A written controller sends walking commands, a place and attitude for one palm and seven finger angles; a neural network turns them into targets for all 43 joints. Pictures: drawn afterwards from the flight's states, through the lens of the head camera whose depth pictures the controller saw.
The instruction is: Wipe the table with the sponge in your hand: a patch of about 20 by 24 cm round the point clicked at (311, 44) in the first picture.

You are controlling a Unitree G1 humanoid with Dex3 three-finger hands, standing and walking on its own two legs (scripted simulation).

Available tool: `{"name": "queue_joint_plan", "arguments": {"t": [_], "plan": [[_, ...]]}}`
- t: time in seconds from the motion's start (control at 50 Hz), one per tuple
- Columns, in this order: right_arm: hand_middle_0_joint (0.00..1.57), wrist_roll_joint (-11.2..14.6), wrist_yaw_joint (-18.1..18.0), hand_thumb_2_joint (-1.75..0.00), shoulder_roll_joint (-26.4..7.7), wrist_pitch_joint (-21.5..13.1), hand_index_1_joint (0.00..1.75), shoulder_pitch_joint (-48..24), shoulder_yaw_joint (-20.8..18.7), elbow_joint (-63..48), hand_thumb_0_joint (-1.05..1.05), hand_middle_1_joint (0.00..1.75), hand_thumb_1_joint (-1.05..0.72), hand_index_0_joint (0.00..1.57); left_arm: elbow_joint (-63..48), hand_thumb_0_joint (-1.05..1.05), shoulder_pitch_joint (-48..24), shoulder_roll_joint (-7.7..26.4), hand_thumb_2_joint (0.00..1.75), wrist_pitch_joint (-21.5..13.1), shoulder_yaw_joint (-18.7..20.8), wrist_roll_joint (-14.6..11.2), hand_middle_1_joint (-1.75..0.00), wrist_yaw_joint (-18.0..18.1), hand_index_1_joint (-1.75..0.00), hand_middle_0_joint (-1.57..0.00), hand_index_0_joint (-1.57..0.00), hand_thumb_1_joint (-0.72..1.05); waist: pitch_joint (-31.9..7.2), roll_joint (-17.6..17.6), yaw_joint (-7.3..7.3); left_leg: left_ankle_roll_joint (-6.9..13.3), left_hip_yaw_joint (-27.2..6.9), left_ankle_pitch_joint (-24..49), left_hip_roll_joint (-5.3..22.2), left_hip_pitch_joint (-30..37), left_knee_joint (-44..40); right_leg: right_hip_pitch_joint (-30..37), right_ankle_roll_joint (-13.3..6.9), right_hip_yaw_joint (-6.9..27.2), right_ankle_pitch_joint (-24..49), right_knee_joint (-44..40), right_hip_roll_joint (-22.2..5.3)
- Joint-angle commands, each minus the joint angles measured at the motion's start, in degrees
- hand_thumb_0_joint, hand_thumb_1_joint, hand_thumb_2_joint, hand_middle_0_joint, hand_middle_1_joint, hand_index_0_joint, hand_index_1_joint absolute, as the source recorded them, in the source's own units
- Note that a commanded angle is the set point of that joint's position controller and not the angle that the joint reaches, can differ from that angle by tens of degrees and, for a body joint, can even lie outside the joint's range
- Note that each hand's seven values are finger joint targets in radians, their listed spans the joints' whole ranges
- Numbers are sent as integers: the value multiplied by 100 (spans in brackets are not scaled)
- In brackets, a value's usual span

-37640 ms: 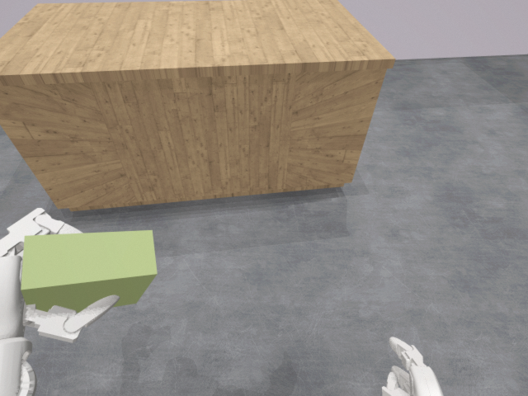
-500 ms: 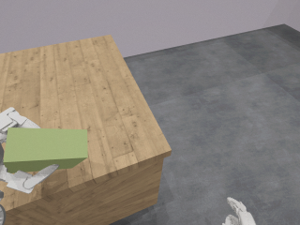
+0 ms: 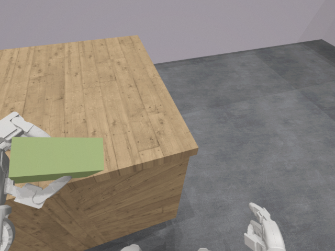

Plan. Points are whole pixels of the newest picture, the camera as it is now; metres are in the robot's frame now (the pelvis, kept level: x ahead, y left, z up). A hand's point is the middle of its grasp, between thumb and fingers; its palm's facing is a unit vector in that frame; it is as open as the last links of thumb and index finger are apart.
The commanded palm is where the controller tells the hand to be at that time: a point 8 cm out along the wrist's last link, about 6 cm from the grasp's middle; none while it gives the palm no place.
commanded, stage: step back with the hand held close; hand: left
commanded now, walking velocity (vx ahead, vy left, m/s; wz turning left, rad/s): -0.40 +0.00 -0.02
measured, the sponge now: (69, 161) +0.23 +0.19 +0.17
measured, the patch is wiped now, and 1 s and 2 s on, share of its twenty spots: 1.00 1.00 1.00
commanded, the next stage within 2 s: stop stepping back and stand still in 0.42 s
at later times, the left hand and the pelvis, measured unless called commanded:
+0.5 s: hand (2, 220) +0.12 +0.22 +0.20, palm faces +0.41 -0.84 -0.36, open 9.6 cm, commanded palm +0.08 +0.26 +0.22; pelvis -0.09 -0.01 +0.01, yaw -3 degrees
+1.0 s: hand out of the picture +0.01 +0.23 +0.20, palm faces +0.44 -0.83 -0.34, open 9.6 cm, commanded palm -0.03 +0.27 +0.22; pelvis -0.19 -0.01 +0.02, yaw +0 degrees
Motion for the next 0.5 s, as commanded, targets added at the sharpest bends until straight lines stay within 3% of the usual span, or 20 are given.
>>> {"name": "queue_joint_plan", "arguments": {"t": [0.0,0.04,0.08,0.1,0.12,0.14,0.16,0.2,0.22,0.24,0.26,0.28,0.3,0.32,0.34,0.38,0.42,0.44,0.46,0.48], "plan": [[20,39,-12,-90,-749,-335,30,-484,-435,-941,0,30,-90,20,-1300,0,-228,902,130,-540,936,-17,-160,98,-160,-120,-120,10,-837,1243,119,631,-916,-2254,1038,-1642,-2029,2151,20,106,-263,927,283],[20,2,-14,-90,-712,-377,30,-431,-415,-884,0,30,-90,20,-1232,0,-188,994,130,-581,1001,-66,-160,57,-160,-120,-120,10,-589,866,88,488,-659,-2025,697,-1306,-1420,1563,-135,465,182,146,26],[20,-13,15,-90,-480,-409,30,-278,-382,-681,0,30,-90,20,-1322,0,-324,943,130,-590,709,-165,-160,54,-160,-120,-120,10,-987,-446,-13,44,-104,-901,143,-28,-231,753,-518,1563,1292,-1015,-944],[20,0,38,-90,-436,-380,30,-276,-420,-620,0,30,-90,20,-1310,0,-296,1034,130,-530,703,-195,-160,76,-160,-120,-120,10,-1192,-934,6,-66,104,-914,-16,474,404,448,-674,1905,988,-1487,-1450],[20,-17,67,-90,-408,-337,30,-333,-403,-576,0,30,-90,20,-1407,0,-351,1031,130,-454,632,-195,-160,101,-160,-120,-120,10,-1166,-978,12,-91,152,-988,-104,832,983,49,-838,2033,523,-1829,-1758],[20,-57,66,-90,-420,-299,30,-384,-384,-556,0,30,-90,20,-1510,0,-359,1194,130,-391,780,-153,-160,137,-160,-120,-120,10,-1122,-888,22,-92,135,-946,-133,1001,1234,-158,-946,2018,640,-1906,-1806],[20,-76,83,-90,-317,-251,30,-441,-299,-548,0,30,-90,20,-1563,0,-336,1021,130,-366,617,-141,-160,96,-160,-120,-120,10,-942,-909,-26,-38,42,-909,-32,971,992,-88,-860,1699,821,-1738,-1687],[20,-78,48,-90,-473,-200,30,-512,-304,-610,0,30,-90,20,-1464,0,-265,1088,130,-370,786,-136,-160,90,-160,-120,-120,10,-659,-488,-18,150,-337,-760,254,724,-753,124,-530,1201,504,-1092,-1064],[20,-84,7,-90,-642,-216,30,-532,-356,-659,0,30,-90,20,-1537,0,-224,1042,130,-438,823,-136,-160,103,-160,-120,-120,10,-653,372,20,347,-789,-598,611,567,-1432,199,-294,788,203,-493,-473],[20,-94,-51,-90,-798,-235,30,-639,-411,-728,0,30,-90,20,-1472,0,-143,1127,130,-483,984,-102,-160,156,-160,-120,-120,10,-717,1379,67,590,-1394,-302,1287,223,-2089,535,-44,229,24,446,79],[20,-62,-15,-90,-638,-285,30,-564,-429,-736,0,30,-90,20,-1451,0,-104,928,130,-537,943,-84,-160,115,-160,-120,-120,10,-1234,1951,45,729,-1449,-1452,1688,-480,-2829,1413,43,117,-1181,1793,370],[20,-99,7,-90,-675,-360,30,-444,-487,-717,0,30,-90,20,-1407,0,-223,904,130,-544,973,-51,-160,112,-160,-120,-120,10,-1042,2051,4,911,-1558,-2054,1837,-1088,-3083,1552,86,237,-1377,2790,491],[20,-114,38,-90,-591,-379,30,-358,-512,-618,0,30,-90,20,-1383,0,-413,886,130,-520,943,-102,-160,100,-160,-120,-120,10,-797,1629,-2,928,-1342,-1220,1710,-718,-2728,1018,49,345,-1482,2787,394],[20,-92,79,-90,-576,-427,30,-336,-531,-535,0,30,-90,20,-1356,0,-432,814,130,-501,862,-147,-160,89,-160,-120,-120,10,-831,1305,91,813,-967,-247,1520,188,-2325,516,35,264,-1662,2194,314],[20,-43,80,-90,-581,-479,30,-343,-512,-530,0,30,-90,20,-1387,0,-410,776,130,-462,762,-210,-160,97,-160,-120,-120,10,-989,1242,99,707,-739,375,1443,858,-2130,279,27,125,-1811,1732,297],[20,-87,142,-90,-524,-583,30,-368,-375,-436,0,30,-90,20,-1341,0,-454,516,130,-405,422,-220,-160,58,-160,-120,-120,10,-957,1553,126,594,-770,733,1427,1158,-2145,522,-53,285,-1581,643,245],[20,-105,148,-90,-515,-623,30,-420,-299,-398,0,30,-90,20,-1311,0,-610,512,130,-363,299,-165,-160,11,-160,-120,-120,10,-979,1354,196,395,-651,506,1274,1171,-1923,1102,-107,278,-721,-746,250],[20,-110,123,-90,-522,-601,30,-457,-292,-422,0,30,-90,20,-1357,0,-664,681,130,-364,370,-114,-160,-16,-160,-120,-120,10,-889,1039,201,273,-469,226,1073,1176,-1633,1135,-135,214,-197,-1472,218],[20,-99,120,-90,-448,-580,30,-469,-267,-459,0,30,-90,20,-1378,0,-759,741,130,-409,400,-92,-160,-40,-160,-120,-120,10,-894,336,198,114,-123,-103,741,1102,-920,1137,-295,480,681,-2084,-156],[20,-69,96,-90,-304,-556,30,-464,-236,-470,0,30,-90,20,-1332,0,-938,974,130,-447,457,-103,-160,-22,-160,-120,-120,10,-834,-853,72,-153,481,-779,222,732,-29,982,-617,1383,1982,-2147,-1075]]}}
